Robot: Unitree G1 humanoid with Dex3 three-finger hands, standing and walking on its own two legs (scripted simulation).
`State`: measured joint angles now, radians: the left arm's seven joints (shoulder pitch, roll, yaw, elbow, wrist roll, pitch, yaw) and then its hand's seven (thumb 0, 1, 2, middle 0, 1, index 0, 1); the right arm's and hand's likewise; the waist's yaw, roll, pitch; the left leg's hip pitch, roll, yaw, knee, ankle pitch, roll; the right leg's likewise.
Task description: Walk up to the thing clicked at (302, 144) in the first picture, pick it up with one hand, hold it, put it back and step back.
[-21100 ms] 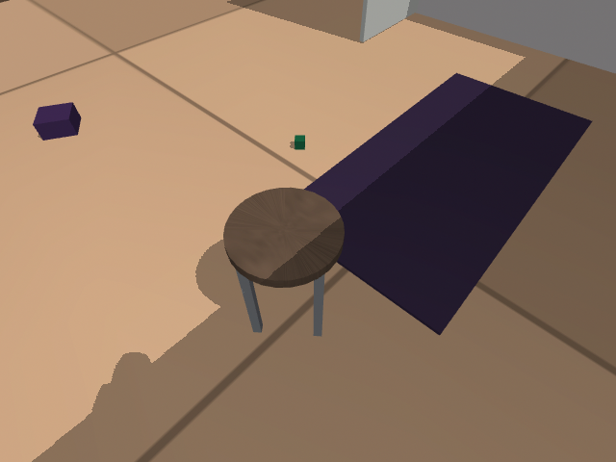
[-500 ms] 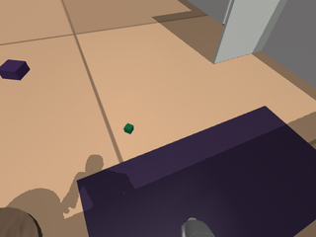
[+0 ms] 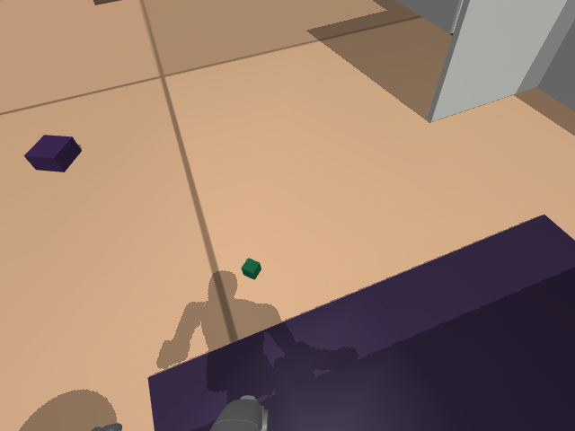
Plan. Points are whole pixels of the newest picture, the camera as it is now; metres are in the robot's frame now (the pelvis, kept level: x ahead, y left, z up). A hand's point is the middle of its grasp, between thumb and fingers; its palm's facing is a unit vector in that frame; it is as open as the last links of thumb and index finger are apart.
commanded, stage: walk up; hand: left
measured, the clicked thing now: (251, 268) +0.78 +0.26 -0.76
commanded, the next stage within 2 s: none
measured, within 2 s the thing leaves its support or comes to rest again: neither
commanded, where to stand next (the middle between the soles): +0.40 +0.02 m, yaw +1 degrees
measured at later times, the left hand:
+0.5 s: hand (157, 357) +0.24 +0.28 -0.15, palm faces -0.05 -0.91 -0.42, open 7.4 cm
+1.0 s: hand (163, 305) +0.35 +0.30 -0.17, palm faces -0.04 -0.92 -0.40, open 7.4 cm
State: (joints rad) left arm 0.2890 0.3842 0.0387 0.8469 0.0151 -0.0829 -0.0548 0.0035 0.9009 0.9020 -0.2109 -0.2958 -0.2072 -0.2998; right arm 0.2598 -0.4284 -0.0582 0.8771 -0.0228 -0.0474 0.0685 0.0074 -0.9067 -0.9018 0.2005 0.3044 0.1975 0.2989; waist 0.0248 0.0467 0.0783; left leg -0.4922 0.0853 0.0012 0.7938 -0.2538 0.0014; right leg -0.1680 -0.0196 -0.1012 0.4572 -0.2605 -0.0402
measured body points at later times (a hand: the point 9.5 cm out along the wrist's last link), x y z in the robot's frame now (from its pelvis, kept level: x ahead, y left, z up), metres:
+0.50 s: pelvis +0.19 -0.01 -0.03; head +0.20 -0.02 +0.42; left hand +0.25 +0.32 -0.12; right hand +0.25 -0.34 -0.14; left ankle +0.17 +0.14 -0.74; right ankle +0.28 -0.14 -0.74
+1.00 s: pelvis +0.31 +0.02 -0.02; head +0.34 +0.03 +0.42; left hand +0.35 +0.35 -0.14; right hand +0.42 -0.29 -0.13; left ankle +0.37 +0.15 -0.74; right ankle +0.31 -0.11 -0.70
